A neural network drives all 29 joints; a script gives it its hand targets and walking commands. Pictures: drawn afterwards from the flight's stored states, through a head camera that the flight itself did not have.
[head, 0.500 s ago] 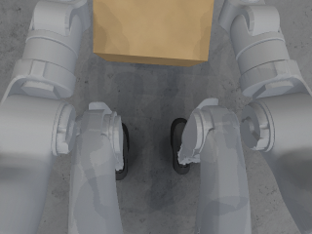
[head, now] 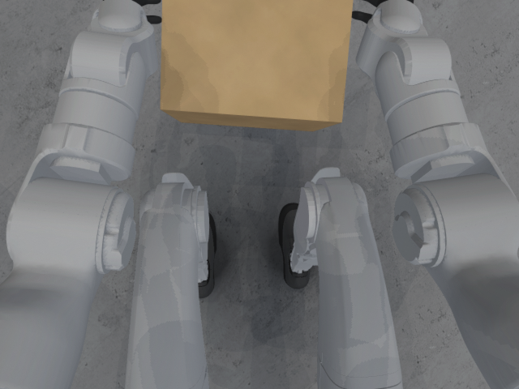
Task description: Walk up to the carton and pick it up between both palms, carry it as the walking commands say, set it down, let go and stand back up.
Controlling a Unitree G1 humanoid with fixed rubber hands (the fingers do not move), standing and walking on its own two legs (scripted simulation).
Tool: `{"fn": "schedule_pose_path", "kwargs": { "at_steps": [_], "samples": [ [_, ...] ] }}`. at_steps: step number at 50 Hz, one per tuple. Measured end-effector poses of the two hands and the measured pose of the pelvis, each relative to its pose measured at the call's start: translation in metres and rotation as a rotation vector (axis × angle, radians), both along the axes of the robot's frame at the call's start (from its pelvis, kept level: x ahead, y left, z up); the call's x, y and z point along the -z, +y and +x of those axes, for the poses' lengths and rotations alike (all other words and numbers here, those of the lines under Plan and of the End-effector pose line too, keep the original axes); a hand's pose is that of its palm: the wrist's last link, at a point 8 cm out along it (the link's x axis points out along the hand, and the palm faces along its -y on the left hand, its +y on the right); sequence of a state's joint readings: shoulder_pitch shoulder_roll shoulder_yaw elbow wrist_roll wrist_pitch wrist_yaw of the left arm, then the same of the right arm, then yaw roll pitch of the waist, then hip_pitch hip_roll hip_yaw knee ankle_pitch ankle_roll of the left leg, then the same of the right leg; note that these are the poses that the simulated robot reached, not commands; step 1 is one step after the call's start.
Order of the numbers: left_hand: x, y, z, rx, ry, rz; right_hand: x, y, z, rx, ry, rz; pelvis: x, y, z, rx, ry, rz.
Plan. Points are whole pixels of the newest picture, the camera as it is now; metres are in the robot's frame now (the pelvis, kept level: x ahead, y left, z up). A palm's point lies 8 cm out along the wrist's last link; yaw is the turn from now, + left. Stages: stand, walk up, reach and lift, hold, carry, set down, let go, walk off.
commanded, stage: reach and lift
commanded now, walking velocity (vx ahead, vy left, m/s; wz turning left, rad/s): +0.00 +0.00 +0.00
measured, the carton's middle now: (254, 54) +0.54 -0.01 -0.15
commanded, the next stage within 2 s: none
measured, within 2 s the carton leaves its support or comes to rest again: neither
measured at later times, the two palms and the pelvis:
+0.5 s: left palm out of the picture +0.52 +0.14 +0.02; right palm out of the picture +0.52 -0.16 +0.04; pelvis -0.01 +0.00 +0.05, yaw +0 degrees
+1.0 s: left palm out of the picture +0.50 +0.13 +0.09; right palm out of the picture +0.50 -0.16 +0.11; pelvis -0.01 +0.00 +0.11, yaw +0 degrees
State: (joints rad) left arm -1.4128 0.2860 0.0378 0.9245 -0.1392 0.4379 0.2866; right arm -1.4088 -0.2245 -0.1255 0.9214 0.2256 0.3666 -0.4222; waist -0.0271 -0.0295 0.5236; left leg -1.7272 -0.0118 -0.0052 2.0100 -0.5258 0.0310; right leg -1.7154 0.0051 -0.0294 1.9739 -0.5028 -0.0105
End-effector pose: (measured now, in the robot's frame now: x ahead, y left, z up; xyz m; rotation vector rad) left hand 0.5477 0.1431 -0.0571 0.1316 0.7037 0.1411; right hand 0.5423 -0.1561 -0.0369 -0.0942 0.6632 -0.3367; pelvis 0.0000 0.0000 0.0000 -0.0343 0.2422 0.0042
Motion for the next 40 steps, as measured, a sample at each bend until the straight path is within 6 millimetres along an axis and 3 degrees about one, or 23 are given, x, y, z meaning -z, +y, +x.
{"fn": "schedule_pose_path", "kwargs": {
  "at_steps": [40],
  "samples": [
    [-0.118, -0.004, -0.036, -0.016, -0.015, -0.002, -0.114, -0.003, -0.038, 0.007, 0.006, -0.023, -0.088, -0.002, -0.013, -0.005, -0.116, 0.001]
  ]
}}
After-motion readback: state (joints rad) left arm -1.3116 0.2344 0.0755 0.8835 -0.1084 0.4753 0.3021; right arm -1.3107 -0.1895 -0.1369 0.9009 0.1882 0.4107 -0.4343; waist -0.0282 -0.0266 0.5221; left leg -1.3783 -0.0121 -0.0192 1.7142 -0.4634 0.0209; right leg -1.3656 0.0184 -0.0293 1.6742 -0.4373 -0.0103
